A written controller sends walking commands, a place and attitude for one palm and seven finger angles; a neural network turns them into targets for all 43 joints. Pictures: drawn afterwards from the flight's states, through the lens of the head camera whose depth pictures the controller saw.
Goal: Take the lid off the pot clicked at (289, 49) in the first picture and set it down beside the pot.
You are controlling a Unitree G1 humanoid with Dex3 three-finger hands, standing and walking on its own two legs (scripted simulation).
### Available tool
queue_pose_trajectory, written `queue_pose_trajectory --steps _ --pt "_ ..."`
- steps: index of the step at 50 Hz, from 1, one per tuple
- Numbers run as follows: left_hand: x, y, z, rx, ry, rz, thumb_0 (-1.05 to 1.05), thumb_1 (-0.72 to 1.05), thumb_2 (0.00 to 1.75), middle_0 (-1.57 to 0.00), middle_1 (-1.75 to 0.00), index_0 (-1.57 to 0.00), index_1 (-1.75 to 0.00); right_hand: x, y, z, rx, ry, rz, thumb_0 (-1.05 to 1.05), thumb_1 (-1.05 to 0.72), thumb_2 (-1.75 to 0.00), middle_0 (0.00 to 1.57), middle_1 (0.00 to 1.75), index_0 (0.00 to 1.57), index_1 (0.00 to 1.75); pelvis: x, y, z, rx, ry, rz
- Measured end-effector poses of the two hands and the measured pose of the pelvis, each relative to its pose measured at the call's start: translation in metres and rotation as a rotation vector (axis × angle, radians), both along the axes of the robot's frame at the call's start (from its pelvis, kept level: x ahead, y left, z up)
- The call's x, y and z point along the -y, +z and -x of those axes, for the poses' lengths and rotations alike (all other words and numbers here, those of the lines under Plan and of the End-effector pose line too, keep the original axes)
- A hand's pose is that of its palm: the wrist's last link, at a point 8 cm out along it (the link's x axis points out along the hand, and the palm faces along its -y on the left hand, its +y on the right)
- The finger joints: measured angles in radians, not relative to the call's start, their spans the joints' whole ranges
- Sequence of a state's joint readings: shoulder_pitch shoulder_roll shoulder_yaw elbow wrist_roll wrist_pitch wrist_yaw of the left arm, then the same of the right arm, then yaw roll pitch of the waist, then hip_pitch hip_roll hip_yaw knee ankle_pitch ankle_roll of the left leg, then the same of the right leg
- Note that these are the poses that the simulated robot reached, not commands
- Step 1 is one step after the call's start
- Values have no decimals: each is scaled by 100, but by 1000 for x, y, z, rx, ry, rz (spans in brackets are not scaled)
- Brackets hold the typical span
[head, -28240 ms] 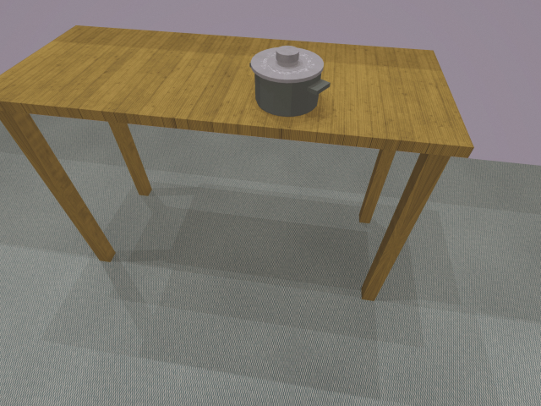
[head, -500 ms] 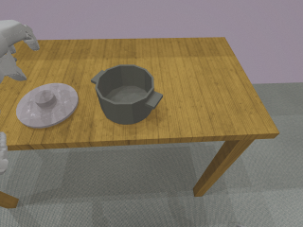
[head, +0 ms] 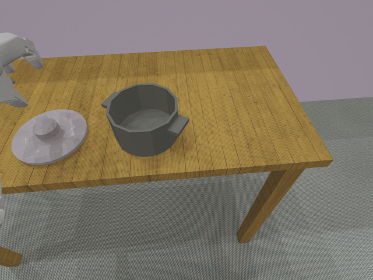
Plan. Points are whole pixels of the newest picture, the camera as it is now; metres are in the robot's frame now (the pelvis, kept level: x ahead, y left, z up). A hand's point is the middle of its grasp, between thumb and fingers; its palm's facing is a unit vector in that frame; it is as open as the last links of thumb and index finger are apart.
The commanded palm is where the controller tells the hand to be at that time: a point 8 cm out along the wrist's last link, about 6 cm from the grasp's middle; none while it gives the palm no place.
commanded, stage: draw the hand back to the body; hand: left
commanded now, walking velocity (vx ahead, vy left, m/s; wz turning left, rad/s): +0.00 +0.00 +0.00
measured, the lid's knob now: (46, 128) +0.45 +0.33 +0.07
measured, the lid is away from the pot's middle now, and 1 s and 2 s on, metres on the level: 0.24 0.24 0.24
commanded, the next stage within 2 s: none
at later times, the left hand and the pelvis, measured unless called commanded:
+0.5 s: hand (30, 82) +0.39 +0.25 +0.25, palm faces +0.33 -0.86 -0.39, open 11.0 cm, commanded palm +0.34 +0.30 +0.27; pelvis +0.00 -0.02 +0.00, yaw +0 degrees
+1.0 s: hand (9, 105) +0.32 +0.24 +0.26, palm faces +0.52 -0.83 -0.21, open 9.0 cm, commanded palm +0.26 +0.27 +0.27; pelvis +0.01 -0.06 +0.00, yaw -1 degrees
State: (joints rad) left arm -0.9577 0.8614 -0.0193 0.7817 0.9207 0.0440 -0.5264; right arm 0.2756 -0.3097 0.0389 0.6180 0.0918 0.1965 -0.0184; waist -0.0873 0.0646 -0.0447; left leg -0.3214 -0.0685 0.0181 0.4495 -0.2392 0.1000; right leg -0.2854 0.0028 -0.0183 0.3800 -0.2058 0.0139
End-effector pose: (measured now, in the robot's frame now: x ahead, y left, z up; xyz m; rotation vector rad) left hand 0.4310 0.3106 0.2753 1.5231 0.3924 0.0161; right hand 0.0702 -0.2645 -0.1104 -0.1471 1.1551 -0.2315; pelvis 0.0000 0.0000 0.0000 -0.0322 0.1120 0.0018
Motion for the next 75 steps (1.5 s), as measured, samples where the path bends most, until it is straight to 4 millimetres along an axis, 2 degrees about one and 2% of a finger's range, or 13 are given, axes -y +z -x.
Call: queue_pose_trajectory --steps 9,15,18,21,24,27,32,38,45,51,57,66,75 --pt "-9 -6 35 -1 27 2 0 -9 83 -45 -70 -45 -70 -3 4 -31 76 61 -16 1 -90 -90 20 30 20 30 3 0 6 30 15 -1" --pt "-6 -10 56 10 6 -12 0 -9 83 -45 -70 -45 -70 -11 10 -57 136 120 -16 1 -90 -90 20 30 20 30 4 0 12 41 30 -1" --pt "2 -3 64 306 -100 421 0 -9 83 -45 -70 -46 -70 -19 17 -65 208 159 -13 1 -90 -90 20 30 20 30 6 2 13 76 26 -8" --pt "14 -6 70 571 -149 756 0 -9 83 -45 -70 -46 -70 -26 22 -69 248 186 -17 1 -90 -90 20 30 20 30 11 3 9 101 13 -15" --pt "21 -14 74 743 -133 959 0 -9 83 -45 -69 -45 -70 -26 28 -71 275 184 -11 1 -90 -90 20 30 20 30 18 4 4 119 -4 -15" --pt "26 -10 78 876 -129 1048 0 -6 83 -45 -68 -45 -69 -19 31 -71 302 178 2 1 -90 -90 20 30 20 30 23 5 -2 132 -13 -15" --pt "24 3 88 1000 -107 1069 0 1 84 -42 -65 -42 -66 1 24 -69 300 144 5 1 -90 -90 20 30 20 30 30 5 -11 132 -31 -13" --pt "27 -9 107 996 -51 1063 0 14 85 -39 -60 -39 -61 27 16 -68 253 126 17 1 -90 -90 20 30 20 30 41 5 -17 129 -32 -17" --pt "33 1 141 1075 -68 1021 1 31 86 -35 -53 -35 -54 40 20 -88 308 140 31 1 -90 -90 20 30 20 30 52 4 -17 139 -25 -22" --pt "41 -12 159 1048 -32 1046 1 46 87 -31 -47 -31 -48 36 29 -108 385 168 16 1 -90 -90 20 30 20 30 58 4 -9 156 -20 -23" --pt "47 -4 185 1090 -79 1022 1 60 88 -28 -42 -28 -42 25 37 -116 446 191 -1 1 -90 -90 20 30 20 30 61 4 -3 173 -20 -24" --pt "54 -14 212 1069 -83 1042 1 81 90 -23 -33 -23 -34 11 34 -105 446 208 -23 1 -90 -90 20 30 20 30 56 5 8 194 -19 -20" --pt "51 -14 239 1090 -114 1036 1 88 90 -21 -31 -21 -31 4 30 -88 423 203 -10 1 -90 -90 20 30 20 30 47 5 13 212 -20 -15"
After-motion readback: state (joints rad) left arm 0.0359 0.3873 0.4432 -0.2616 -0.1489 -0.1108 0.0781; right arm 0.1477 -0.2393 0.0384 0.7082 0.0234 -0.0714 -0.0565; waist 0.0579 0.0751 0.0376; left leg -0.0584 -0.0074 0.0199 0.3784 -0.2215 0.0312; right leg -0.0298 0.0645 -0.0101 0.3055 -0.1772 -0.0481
